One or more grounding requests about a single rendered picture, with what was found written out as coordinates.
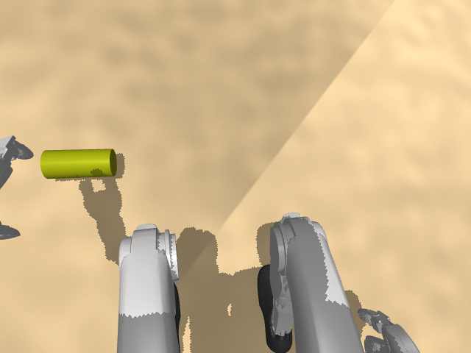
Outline left robot hand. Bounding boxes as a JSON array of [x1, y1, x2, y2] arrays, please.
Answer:
[[0, 135, 34, 240]]

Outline can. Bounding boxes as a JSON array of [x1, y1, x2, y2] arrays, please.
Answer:
[[40, 149, 117, 179]]

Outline right robot foot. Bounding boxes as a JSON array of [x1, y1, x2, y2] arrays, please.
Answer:
[[258, 264, 292, 353]]

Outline right robot hand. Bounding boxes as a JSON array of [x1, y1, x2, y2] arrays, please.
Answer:
[[358, 308, 420, 353]]

